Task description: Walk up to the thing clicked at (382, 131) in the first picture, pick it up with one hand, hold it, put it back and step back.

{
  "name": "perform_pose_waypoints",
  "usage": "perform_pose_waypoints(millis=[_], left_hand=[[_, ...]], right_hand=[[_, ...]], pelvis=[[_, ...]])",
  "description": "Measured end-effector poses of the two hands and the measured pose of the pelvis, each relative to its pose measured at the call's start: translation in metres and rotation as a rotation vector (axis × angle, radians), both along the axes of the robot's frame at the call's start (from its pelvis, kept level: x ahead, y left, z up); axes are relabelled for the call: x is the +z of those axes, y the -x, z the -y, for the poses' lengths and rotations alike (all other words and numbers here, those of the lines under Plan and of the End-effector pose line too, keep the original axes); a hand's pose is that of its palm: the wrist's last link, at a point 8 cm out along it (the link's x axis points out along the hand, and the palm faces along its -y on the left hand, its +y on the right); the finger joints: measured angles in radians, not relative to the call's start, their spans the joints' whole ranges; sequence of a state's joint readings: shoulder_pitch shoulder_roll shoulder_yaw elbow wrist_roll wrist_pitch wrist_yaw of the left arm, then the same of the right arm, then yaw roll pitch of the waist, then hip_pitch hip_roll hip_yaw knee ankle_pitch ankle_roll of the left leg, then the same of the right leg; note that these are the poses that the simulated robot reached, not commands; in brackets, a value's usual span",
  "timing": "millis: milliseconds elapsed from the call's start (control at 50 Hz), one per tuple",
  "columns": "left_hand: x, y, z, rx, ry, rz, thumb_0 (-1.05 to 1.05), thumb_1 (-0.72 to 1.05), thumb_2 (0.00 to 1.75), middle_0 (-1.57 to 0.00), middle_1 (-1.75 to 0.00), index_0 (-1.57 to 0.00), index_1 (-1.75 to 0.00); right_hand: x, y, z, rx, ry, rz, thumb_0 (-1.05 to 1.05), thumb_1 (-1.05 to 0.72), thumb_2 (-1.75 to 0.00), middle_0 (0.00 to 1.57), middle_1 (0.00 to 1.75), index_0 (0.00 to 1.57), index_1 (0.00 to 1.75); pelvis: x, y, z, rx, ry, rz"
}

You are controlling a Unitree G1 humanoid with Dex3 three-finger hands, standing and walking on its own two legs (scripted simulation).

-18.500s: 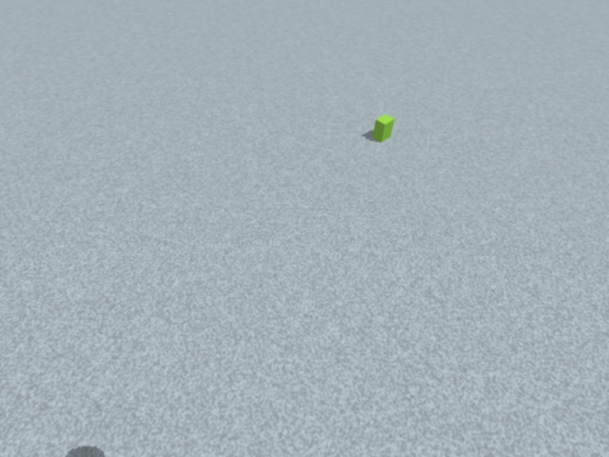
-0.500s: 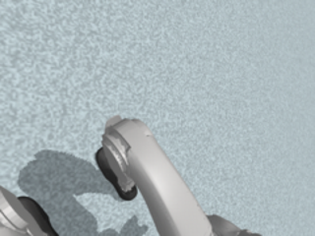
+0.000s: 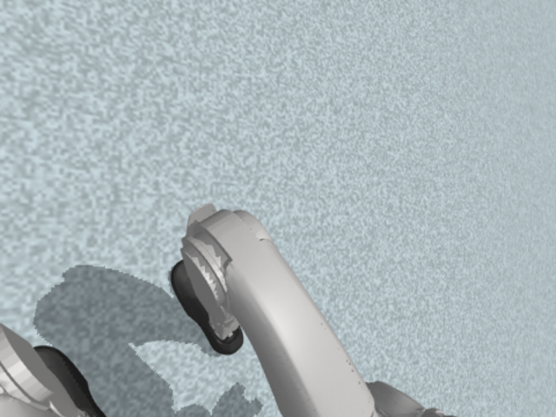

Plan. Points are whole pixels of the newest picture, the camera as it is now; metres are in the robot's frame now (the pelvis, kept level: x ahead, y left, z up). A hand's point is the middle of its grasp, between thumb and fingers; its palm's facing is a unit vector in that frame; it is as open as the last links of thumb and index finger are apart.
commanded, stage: settle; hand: left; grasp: from above
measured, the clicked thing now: out of the picture +0.47 +0.35 -0.28
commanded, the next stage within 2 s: lift in 0.92 s
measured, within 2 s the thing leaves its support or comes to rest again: leaves its support in 0.52 s
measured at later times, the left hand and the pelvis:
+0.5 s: hand out of the picture +0.47 +0.35 -0.22, palm faces +0.00 -0.46 -0.89, open 9.8 cm; pelvis +0.00 +0.00 +0.01, yaw +0 degrees
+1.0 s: hand out of the picture +0.46 +0.36 -0.14, palm faces -0.02 -0.45 -0.89, open 9.7 cm; pelvis +0.01 -0.01 +0.01, yaw +4 degrees
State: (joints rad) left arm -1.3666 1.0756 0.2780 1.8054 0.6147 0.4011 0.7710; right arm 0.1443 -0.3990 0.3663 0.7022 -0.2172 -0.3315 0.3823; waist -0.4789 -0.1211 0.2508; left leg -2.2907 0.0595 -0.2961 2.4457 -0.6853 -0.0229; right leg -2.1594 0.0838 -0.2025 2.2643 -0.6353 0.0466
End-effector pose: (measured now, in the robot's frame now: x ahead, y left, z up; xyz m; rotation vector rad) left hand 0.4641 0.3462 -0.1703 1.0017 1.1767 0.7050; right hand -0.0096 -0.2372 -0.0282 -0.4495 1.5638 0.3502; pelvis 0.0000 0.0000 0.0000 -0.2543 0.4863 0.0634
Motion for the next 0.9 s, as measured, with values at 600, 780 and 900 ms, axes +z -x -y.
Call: perform_pose_waypoints(millis=[600,780,900], left_hand=[[0.026,-0.005,-0.016,0.059,0.026,0.052,0.00,-0.01,0.59,-0.72,-0.61,-0.70,-0.59],[0.068,-0.007,-0.024,0.053,0.015,0.048,-0.01,0.03,0.54,-0.73,-0.58,-0.71,-0.55],[0.081,0.000,-0.020,0.039,0.038,0.024,-0.01,0.04,0.53,-0.72,-0.58,-0.71,-0.55]], right_hand=[[0.007,-0.004,0.002,-0.069,0.011,-0.011,0.00,-0.92,-0.90,0.20,0.30,0.20,0.30],[-0.001,-0.011,0.013,-0.131,0.007,0.012,0.00,-0.91,-0.90,0.20,0.30,0.20,0.30],[-0.015,-0.016,0.017,-0.149,0.001,0.046,0.00,-0.91,-0.90,0.20,0.30,0.20,0.30]], pelvis=[[0.010,-0.004,0.001,0.007,-0.012,-0.056],[0.016,-0.011,0.003,0.015,-0.033,-0.103],[0.014,-0.009,0.005,0.021,-0.056,-0.104]])
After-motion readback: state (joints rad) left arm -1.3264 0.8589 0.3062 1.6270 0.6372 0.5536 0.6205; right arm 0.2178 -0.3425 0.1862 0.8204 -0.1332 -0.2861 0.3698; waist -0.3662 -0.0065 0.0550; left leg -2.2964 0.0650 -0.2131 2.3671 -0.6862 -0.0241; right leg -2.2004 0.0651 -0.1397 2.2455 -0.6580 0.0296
